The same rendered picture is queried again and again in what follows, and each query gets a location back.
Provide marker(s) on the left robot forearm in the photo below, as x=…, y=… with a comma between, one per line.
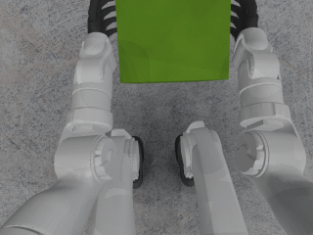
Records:
x=91, y=103

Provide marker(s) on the right robot forearm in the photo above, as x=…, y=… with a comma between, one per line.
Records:
x=260, y=84

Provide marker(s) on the robot left hand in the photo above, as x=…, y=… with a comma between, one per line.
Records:
x=96, y=15

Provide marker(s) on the carton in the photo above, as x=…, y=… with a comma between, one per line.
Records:
x=163, y=41

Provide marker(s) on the robot right foot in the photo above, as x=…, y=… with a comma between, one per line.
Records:
x=188, y=181

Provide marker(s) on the robot left upper arm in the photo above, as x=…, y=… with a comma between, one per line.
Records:
x=83, y=164

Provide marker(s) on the robot right hand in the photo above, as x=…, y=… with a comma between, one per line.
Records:
x=247, y=16

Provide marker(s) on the left robot shin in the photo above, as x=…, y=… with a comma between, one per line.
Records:
x=122, y=132

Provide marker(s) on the robot right upper arm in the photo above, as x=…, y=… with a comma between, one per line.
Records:
x=274, y=162

